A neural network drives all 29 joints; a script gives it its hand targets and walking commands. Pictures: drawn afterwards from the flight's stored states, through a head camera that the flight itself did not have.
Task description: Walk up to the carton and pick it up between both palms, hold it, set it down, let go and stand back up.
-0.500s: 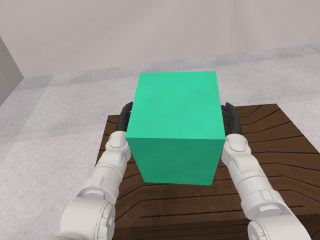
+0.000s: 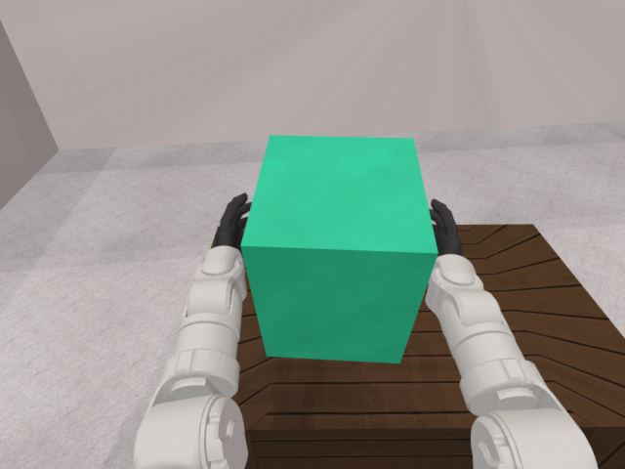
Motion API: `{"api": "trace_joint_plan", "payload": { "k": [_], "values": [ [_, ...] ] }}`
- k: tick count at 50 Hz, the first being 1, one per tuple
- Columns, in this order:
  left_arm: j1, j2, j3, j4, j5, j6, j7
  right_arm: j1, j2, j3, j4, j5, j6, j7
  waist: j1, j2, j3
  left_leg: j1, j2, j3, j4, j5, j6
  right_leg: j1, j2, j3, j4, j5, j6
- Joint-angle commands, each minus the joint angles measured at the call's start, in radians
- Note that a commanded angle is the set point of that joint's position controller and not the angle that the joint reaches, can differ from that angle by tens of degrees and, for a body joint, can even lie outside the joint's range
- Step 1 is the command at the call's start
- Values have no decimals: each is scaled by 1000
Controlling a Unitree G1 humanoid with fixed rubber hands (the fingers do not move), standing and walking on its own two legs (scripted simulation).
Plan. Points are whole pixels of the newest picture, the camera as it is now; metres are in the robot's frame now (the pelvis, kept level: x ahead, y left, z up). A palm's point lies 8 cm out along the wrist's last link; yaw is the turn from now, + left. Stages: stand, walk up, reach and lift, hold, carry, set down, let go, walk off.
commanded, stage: reach and lift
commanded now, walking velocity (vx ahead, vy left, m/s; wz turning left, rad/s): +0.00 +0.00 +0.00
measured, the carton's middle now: (336, 252) +0.39 -0.01 +0.13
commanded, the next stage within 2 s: hold in 1.18 s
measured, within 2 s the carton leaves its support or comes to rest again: neither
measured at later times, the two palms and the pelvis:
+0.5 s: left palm (213, 257) +0.38 +0.16 +0.13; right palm (419, 257) +0.38 -0.13 +0.13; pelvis +0.01 +0.00 +0.00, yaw +1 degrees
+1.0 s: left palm (219, 221) +0.37 +0.14 +0.20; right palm (442, 231) +0.37 -0.15 +0.18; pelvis +0.02 +0.01 +0.00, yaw +1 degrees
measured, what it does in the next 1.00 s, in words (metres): stands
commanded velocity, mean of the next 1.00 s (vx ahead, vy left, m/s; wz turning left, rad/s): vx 0.00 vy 0.00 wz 0.00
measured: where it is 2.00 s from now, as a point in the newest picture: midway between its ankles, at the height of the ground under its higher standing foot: outside the picture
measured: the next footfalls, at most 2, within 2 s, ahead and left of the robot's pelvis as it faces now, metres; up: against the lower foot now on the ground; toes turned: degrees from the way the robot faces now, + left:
none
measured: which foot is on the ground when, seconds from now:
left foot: down 0.00-1.00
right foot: down 0.00-1.00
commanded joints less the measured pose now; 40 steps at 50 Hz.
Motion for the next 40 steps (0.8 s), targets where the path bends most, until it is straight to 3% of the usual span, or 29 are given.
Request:
{"api": "trace_joint_plan", "payload": {
  "k": [1,2,4,5,6,7,8,10,11,12,13,14,16,17,19,21,23,24,27,28,29,30,31,32,34,35,36,37,40],
  "values": [
    [-692,-636,-529,-242,-38,32,-150,-805,622,332,-241,52,-101,156,-10,116,-211,111,-92,27,-76,120,-28,106,86,-63,-136,67,-4],
    [-714,-686,-623,-299,-75,23,-134,-819,634,368,-299,73,-118,157,-25,184,-292,163,-89,8,-45,210,-60,107,89,-59,-129,136,-13],
    [-687,-777,-769,-412,-143,14,-92,-871,646,443,-443,106,-144,157,-39,212,-490,288,-75,-18,13,367,-105,66,113,-70,-123,216,-21],
    [-742,-795,-806,-467,-184,0,-76,-874,659,468,-457,113,-148,154,-55,201,-580,321,-67,-26,42,409,-107,52,115,-60,-118,220,-22],
    [-740,-763,-800,-479,-182,-10,-57,-878,676,501,-502,116,-150,157,-16,191,-636,264,-81,-21,52,370,-90,59,111,-49,-119,214,-21],
    [-787,-780,-852,-513,-218,-14,-40,-901,692,517,-544,112,-157,161,-33,185,-673,250,-85,-20,59,346,-86,40,104,-50,-105,227,-10],
    [-692,-760,-817,-485,-208,1,-34,-837,703,536,-541,102,-135,154,-8,108,-621,203,-98,-20,55,335,-64,54,108,-50,-111,245,5],
    [-574,-723,-723,-395,-159,30,-47,-767,684,502,-452,103,-107,141,-3,59,-458,188,-96,-11,35,335,-46,94,106,-44,-118,254,11],
    [-516,-707,-700,-385,-139,58,-57,-759,673,521,-490,114,-88,134,4,36,-398,172,-106,-2,18,323,-34,121,95,-41,-127,284,31],
    [-439,-647,-593,-319,-78,85,-81,-730,660,504,-415,117,-66,120,33,-3,-266,154,-106,4,-8,284,-11,152,89,-30,-148,256,31],
    [-430,-602,-526,-243,-55,105,-109,-690,637,457,-357,89,-41,111,7,-61,-162,114,-112,14,-37,202,10,163,70,-22,-164,245,48],
    [-350,-552,-418,-166,-5,123,-142,-735,640,472,-406,93,-37,97,57,-160,-157,101,-119,36,-50,189,48,203,51,-5,-170,305,69],
    [-262,-472,-317,-122,68,165,-202,-664,599,440,-335,77,-9,84,42,-190,-51,108,-123,54,-87,148,65,251,29,-7,-176,350,86],
    [-327,-510,-338,-181,75,181,-213,-718,590,447,-317,102,-11,93,60,-140,-71,120,-118,53,-91,167,56,240,42,-22,-170,312,75],
    [-377,-496,-355,-220,68,192,-230,-695,567,418,-307,91,-1,91,42,-127,-68,126,-112,43,-92,156,49,228,48,-35,-178,254,67],
    [-471,-558,-489,-379,6,172,-225,-695,597,450,-390,124,-26,85,-16,-42,-170,172,-113,38,-54,254,14,246,57,-52,-145,344,55],
    [-557,-668,-709,-605,-108,141,-179,-781,637,552,-622,169,-84,85,-51,71,-446,271,-107,6,26,483,-44,276,99,-71,-102,479,33],
    [-646,-734,-838,-753,-179,120,-147,-781,648,586,-690,206,-99,86,-90,165,-607,380,-91,-21,85,636,-91,214,122,-92,-71,490,19],
    [-586,-760,-1008,-864,-271,95,-59,-712,602,610,-803,206,-114,89,-120,304,-707,453,-71,-64,167,824,-161,12,141,-93,-86,437,-8],
    [-576,-739,-999,-833,-245,108,-41,-677,567,568,-745,204,-99,97,-131,312,-597,430,-66,-65,150,761,-171,-3,138,-91,-102,367,-17],
    [-531,-698,-931,-739,-211,122,-42,-667,537,512,-693,161,-88,105,-101,267,-519,365,-67,-52,120,638,-159,-9,122,-83,-134,281,-28],
    [-438,-634,-795,-545,-117,159,-59,-589,524,452,-491,133,-35,108,-90,196,-234,295,-67,-25,62,440,-116,2,106,-65,-155,175,-10],
    [-334,-581,-667,-400,-33,204,-97,-558,497,429,-426,102,-10,110,-54,102,-99,193,-78,12,-8,271,-62,72,90,-58,-172,127,1],
    [-345,-544,-567,-341,25,228,-126,-597,503,411,-348,83,8,124,-22,58,-21,123,-89,34,-66,119,-21,83,72,-56,-179,31,11],
    [-293,-460,-381,-258,103,278,-192,-549,471,336,-234,52,44,137,-3,-66,137,68,-84,59,-137,-12,41,122,51,-57,-196,-58,29],
    [-331,-467,-352,-259,107,290,-210,-612,473,323,-273,45,46,143,16,-107,90,68,-76,63,-149,-28,61,135,56,-55,-198,-82,30],
    [-363,-476,-356,-234,94,301,-221,-691,455,319,-302,43,38,143,8,-96,46,90,-80,63,-145,-42,62,124,60,-67,-203,-112,24],
    [-411,-484,-364,-261,80,292,-228,-772,489,347,-358,55,19,146,29,-105,-24,93,-83,71,-136,-30,69,127,60,-67,-196,-96,30],
    [-609,-632,-611,-456,-52,220,-187,-940,600,442,-552,124,-70,135,-7,5,-253,136,-90,48,-64,153,14,177,85,-87,-141,114,26]
  ]
}}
